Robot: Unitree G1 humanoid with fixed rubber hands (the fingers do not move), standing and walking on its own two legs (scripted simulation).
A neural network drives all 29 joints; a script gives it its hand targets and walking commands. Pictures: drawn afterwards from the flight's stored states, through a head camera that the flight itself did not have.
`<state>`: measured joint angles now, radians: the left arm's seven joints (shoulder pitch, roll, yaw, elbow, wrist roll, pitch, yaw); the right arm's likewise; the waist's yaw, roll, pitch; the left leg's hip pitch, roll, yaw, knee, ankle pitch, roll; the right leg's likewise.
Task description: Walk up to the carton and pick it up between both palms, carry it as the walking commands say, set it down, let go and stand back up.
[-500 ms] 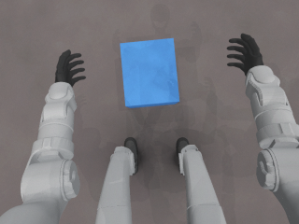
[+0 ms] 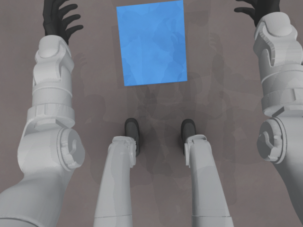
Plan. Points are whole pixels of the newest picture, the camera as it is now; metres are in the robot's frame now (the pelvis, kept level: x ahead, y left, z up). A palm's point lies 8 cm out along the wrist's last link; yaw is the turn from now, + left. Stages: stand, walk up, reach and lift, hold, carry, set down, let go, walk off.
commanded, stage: reach and lift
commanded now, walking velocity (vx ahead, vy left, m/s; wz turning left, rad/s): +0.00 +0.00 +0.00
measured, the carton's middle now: (153, 49) +0.55 +0.02 -0.57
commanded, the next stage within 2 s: none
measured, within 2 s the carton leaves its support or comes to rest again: neither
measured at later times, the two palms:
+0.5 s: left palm (85, 51) +0.50 +0.22 -0.29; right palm (227, 35) +0.53 -0.20 -0.29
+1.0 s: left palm (105, 61) +0.49 +0.20 -0.43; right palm (212, 48) +0.52 -0.19 -0.42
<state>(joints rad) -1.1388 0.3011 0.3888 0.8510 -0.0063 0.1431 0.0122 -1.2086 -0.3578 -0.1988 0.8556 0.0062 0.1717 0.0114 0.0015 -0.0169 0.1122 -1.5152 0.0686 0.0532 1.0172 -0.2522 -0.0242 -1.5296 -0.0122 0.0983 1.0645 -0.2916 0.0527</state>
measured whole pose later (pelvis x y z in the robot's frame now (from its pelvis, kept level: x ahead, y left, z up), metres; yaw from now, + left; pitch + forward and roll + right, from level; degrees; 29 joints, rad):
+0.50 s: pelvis -0.02 +0.00 -0.13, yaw +2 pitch +45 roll +4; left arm -1.26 0.30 0.39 0.89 -0.06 0.15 0.06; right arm -1.32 -0.38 -0.23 0.90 0.07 0.17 -0.03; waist 0.00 -0.02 0.18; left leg -1.94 0.06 0.04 1.60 -0.44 -0.02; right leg -1.95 0.00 0.13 1.65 -0.49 0.07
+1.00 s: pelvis -0.05 +0.00 -0.23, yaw +3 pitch +34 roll +4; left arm -1.48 0.34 0.28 1.03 -0.16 0.15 0.11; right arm -1.52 -0.46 -0.14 1.03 0.18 0.16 -0.09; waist 0.00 -0.02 0.52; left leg -2.07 0.05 0.00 1.98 -0.49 -0.04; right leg -2.08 0.02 0.14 2.05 -0.56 0.07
